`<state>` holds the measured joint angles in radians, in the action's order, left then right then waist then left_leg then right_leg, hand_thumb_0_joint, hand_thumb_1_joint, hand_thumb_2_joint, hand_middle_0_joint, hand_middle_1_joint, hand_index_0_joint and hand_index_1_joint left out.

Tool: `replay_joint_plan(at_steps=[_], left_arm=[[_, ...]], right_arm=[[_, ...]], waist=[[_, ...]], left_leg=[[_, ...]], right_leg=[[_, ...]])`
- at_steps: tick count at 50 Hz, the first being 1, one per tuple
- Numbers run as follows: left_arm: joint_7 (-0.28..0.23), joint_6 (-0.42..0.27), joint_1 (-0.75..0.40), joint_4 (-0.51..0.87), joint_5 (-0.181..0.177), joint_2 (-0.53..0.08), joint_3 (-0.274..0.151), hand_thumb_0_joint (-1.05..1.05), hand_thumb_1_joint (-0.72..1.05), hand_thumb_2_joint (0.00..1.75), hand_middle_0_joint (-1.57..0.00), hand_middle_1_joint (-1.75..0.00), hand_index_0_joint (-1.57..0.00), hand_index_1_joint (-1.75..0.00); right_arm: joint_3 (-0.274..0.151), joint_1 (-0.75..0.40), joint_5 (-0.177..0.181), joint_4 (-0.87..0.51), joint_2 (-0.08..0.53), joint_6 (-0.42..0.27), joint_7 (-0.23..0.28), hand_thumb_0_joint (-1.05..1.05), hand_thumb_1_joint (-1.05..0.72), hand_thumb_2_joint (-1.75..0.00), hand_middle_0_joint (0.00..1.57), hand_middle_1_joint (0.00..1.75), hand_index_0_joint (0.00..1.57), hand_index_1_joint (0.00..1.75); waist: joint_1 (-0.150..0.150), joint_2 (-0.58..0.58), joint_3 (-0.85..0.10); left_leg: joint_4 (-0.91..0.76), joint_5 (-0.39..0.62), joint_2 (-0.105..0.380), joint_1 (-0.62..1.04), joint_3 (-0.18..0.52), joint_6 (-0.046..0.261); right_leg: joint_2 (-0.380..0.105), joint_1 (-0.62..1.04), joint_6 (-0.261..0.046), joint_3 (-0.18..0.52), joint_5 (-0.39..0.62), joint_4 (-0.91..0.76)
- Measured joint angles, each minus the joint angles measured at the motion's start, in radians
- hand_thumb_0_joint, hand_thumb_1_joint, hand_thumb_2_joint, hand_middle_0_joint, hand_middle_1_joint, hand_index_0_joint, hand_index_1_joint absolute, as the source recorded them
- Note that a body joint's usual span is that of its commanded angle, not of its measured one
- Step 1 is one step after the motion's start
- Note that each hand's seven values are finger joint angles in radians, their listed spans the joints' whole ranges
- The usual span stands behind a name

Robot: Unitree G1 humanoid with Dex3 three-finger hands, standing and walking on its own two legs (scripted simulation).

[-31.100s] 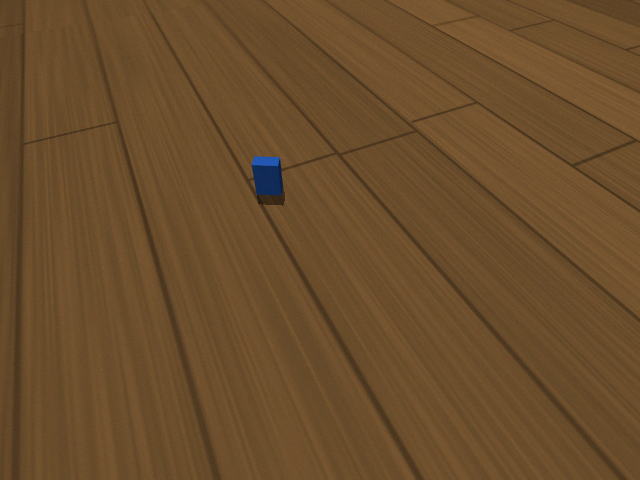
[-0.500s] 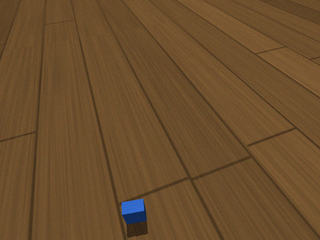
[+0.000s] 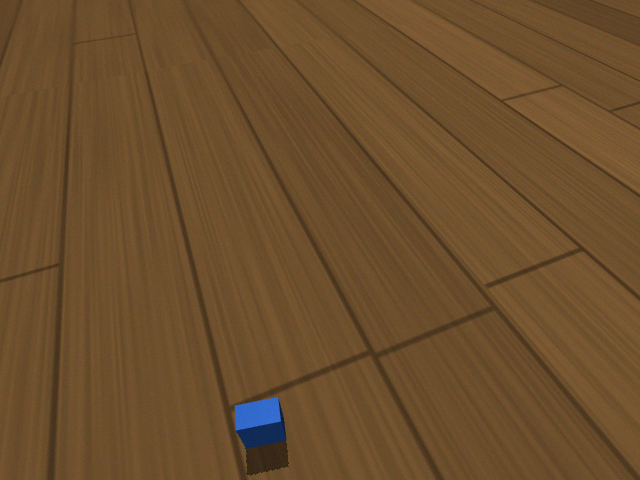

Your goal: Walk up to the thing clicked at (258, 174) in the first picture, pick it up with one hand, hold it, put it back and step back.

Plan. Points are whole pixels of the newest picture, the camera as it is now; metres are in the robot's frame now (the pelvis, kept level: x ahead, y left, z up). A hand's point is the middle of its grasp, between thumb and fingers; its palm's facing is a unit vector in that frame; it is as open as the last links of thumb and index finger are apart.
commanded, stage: stand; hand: left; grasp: from the side
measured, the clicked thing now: (261, 423) +0.40 +0.20 -0.69
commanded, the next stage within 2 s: step back in 0.86 s
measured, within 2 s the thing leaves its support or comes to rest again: neither
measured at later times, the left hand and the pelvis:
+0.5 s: hand out of the picture +0.08 +0.25 -0.16, palm faces -0.01 -0.94 -0.34, open 7.4 cm; pelvis +0.01 +0.00 +0.00, yaw -1 degrees
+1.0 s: hand out of the picture +0.09 +0.26 -0.16, palm faces +0.01 -0.93 -0.36, open 7.4 cm; pelvis +0.00 +0.00 -0.01, yaw -1 degrees
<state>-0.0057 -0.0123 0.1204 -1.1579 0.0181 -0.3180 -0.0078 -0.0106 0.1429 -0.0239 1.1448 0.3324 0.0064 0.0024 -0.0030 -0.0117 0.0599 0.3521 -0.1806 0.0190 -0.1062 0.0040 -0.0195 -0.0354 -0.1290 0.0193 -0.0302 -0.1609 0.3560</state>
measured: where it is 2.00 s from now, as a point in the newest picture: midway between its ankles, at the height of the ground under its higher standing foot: outside the picture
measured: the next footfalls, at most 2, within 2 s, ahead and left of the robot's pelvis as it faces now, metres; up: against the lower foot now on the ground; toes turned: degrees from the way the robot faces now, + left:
right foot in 1.60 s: -0.08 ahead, -0.06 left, +0.00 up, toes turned -2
left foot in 1.94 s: -0.16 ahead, +0.18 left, +0.00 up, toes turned -5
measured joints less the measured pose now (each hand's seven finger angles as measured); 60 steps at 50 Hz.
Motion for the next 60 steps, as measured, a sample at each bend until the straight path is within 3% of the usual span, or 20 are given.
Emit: replay_joint_plan(at_steps=[44, 48, 50, 54, 56, 57, 58, 60], left_arm=[[0.007, 0.003, -0.004, 0.016, -0.010, -0.011, -0.007, 0.01, 0.90, 0.90, -0.20, -0.30, -0.20, -0.30], [0.003, 0.010, -0.026, 0.072, -0.021, -0.022, -0.038, 0.01, 0.90, 0.90, -0.20, -0.30, -0.20, -0.30], [0.001, 0.015, -0.038, 0.100, -0.019, -0.029, -0.047, 0.01, 0.90, 0.90, -0.20, -0.30, -0.20, -0.30], [-0.003, 0.032, -0.051, 0.152, 0.002, -0.046, -0.058, 0.01, 0.90, 0.90, -0.20, -0.30, -0.20, -0.30], [-0.006, 0.041, -0.058, 0.176, 0.006, -0.059, -0.059, 0.01, 0.90, 0.90, -0.20, -0.30, -0.20, -0.30], [-0.006, 0.047, -0.063, 0.189, 0.005, -0.066, -0.058, 0.01, 0.90, 0.90, -0.20, -0.30, -0.20, -0.30], [-0.007, 0.054, -0.071, 0.202, 0.001, -0.072, -0.058, 0.01, 0.90, 0.90, -0.20, -0.30, -0.20, -0.30], [-0.015, 0.067, -0.099, 0.221, -0.006, -0.088, -0.064, 0.01, 0.90, 0.90, -0.20, -0.30, -0.20, -0.30]], right_arm=[[0.002, -0.028, 0.005, -0.001, 0.010, -0.001, -0.004, 0.01, -0.90, -0.89, 0.21, 0.30, 0.20, 0.30], [-0.010, -0.060, 0.014, -0.042, 0.026, 0.015, -0.007, 0.01, -0.90, -0.89, 0.21, 0.30, 0.20, 0.30], [-0.018, -0.073, 0.016, -0.064, 0.040, 0.022, -0.008, 0.01, -0.90, -0.89, 0.21, 0.30, 0.20, 0.30], [-0.035, -0.067, 0.015, -0.112, 0.061, 0.040, -0.012, 0.01, -0.90, -0.89, 0.21, 0.30, 0.20, 0.30], [-0.038, -0.046, 0.018, -0.132, 0.065, 0.039, -0.014, 0.01, -0.90, -0.89, 0.20, 0.30, 0.20, 0.30], [-0.040, -0.032, 0.016, -0.141, 0.068, 0.036, -0.015, 0.01, -0.90, -0.89, 0.20, 0.30, 0.20, 0.30], [-0.044, -0.019, 0.010, -0.147, 0.070, 0.032, -0.013, 0.01, -0.90, -0.89, 0.21, 0.30, 0.20, 0.30], [-0.048, -0.011, -0.005, -0.145, 0.048, 0.029, -0.007, 0.01, -0.90, -0.89, 0.20, 0.30, 0.20, 0.30]], waist=[[0.002, 0.004, -0.011], [0.004, -0.003, 0.036], [0.005, -0.008, 0.064], [0.002, 0.014, 0.091], [0.012, 0.028, 0.091], [0.018, 0.029, 0.087], [0.021, 0.031, 0.086], [0.013, 0.067, 0.116]], left_leg=[[-0.026, -0.009, 0.009, 0.018, -0.011, -0.005], [0.083, -0.045, 0.016, -0.064, -0.007, 0.002], [0.163, -0.063, 0.015, -0.116, -0.001, 0.020], [0.382, -0.255, -0.042, -0.196, 0.005, 0.053], [0.375, -0.238, -0.050, -0.190, 0.000, 0.062], [0.322, -0.161, -0.043, -0.172, 0.000, 0.060], [0.284, -0.179, -0.042, -0.158, 0.003, 0.054], [0.291, -0.190, -0.060, -0.159, -0.013, 0.065]], right_leg=[[0.009, 0.008, -0.005, 0.009, -0.009, -0.016], [0.016, -0.054, -0.010, 0.009, -0.024, 0.051], [0.018, -0.086, -0.011, 0.009, -0.027, 0.080], [-0.008, -0.155, -0.002, 0.033, -0.035, 0.144], [-0.022, -0.190, 0.011, 0.035, -0.042, 0.178], [-0.024, -0.211, 0.019, 0.031, -0.051, 0.203], [-0.025, -0.238, 0.012, 0.031, -0.064, 0.240], [0.007, -0.282, -0.021, 0.115, -0.206, 0.361]])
